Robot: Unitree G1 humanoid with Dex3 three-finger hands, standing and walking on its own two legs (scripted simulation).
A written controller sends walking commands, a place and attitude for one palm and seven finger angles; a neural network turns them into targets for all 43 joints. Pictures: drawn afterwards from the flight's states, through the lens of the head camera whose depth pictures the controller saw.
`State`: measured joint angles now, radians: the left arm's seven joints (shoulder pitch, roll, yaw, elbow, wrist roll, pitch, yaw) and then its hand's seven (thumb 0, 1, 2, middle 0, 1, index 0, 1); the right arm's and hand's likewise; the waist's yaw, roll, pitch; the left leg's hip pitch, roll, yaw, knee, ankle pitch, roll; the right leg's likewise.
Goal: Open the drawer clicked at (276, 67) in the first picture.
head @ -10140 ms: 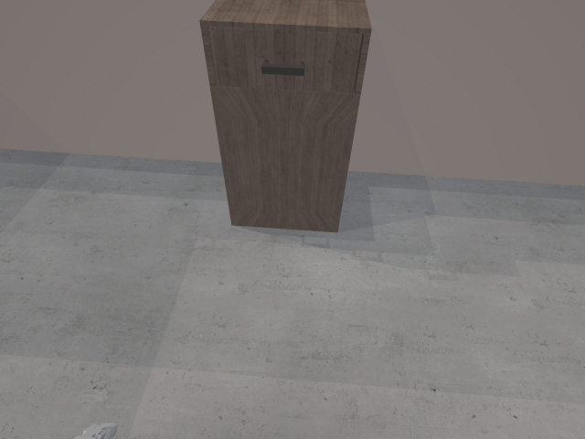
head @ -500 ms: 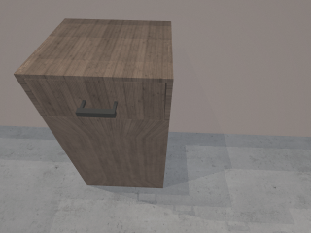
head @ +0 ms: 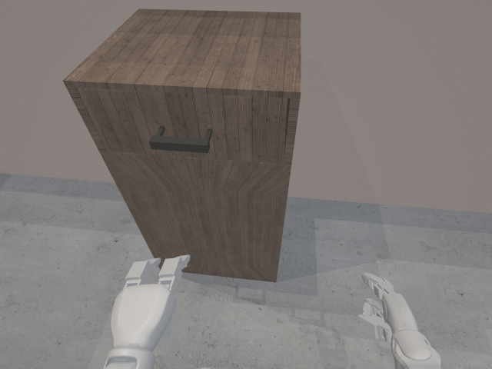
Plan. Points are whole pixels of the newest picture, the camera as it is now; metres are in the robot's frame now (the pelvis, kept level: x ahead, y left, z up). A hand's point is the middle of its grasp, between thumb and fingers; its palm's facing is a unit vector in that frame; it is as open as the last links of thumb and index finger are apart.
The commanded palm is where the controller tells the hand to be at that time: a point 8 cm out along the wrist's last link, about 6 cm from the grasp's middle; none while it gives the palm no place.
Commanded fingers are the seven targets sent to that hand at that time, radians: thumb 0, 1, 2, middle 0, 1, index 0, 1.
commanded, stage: raise the hand with hooked fingers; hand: left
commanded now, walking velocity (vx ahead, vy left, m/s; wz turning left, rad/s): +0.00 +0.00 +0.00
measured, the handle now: (182, 137) +0.56 +0.23 +0.05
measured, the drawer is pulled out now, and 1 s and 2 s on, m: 0.00 0.00 0.00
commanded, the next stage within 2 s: move the hooked fingers above the handle in 1.40 s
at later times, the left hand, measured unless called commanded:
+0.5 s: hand (118, 245) +0.26 +0.24 +0.08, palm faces +0.10 -0.10 -0.99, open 12.0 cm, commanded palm +0.24 +0.24 +0.14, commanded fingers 0.00 -0.29 0.39 -0.28 -1.07 -0.28 -1.07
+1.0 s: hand (81, 175) +0.32 +0.29 +0.17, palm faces +0.10 -0.04 -0.99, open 13.8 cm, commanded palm +0.29 +0.29 +0.22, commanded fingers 0.00 -0.50 0.30 -0.30 -1.20 -0.30 -1.20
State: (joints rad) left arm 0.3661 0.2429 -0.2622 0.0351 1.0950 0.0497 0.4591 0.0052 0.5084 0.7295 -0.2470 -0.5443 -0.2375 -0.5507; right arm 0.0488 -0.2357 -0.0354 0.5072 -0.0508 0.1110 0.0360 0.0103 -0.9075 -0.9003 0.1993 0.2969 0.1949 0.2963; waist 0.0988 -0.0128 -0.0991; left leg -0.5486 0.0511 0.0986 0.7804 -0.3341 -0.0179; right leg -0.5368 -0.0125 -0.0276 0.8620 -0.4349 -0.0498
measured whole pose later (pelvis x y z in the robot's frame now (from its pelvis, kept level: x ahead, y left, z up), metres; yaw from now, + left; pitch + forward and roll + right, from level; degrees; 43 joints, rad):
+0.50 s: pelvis +0.00 +0.02 +0.03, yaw +1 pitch +0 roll +1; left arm 0.12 0.37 -0.12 0.02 1.00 0.05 0.27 0.00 -0.08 0.48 -0.30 -0.92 -0.29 -0.93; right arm 0.17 -0.25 -0.02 0.66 -0.03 0.12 -0.03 0.01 -0.90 -0.90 0.20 0.30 0.20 0.30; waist 0.06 0.07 -0.01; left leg -0.33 0.03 0.09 0.56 -0.24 0.01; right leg -0.30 -0.02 -0.04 0.61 -0.32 -0.02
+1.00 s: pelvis +0.02 +0.03 +0.04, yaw +3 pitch -1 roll +0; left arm -0.16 0.52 -0.06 0.01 0.90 0.10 -0.01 0.00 -0.48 0.30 -0.32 -1.19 -0.31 -1.19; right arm 0.06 -0.24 0.02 0.64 0.01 0.15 -0.02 0.01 -0.90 -0.90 0.20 0.30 0.20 0.30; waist 0.09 0.10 0.01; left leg -0.21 0.00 0.06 0.41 -0.19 0.02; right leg -0.14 -0.04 -0.07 0.42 -0.26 0.00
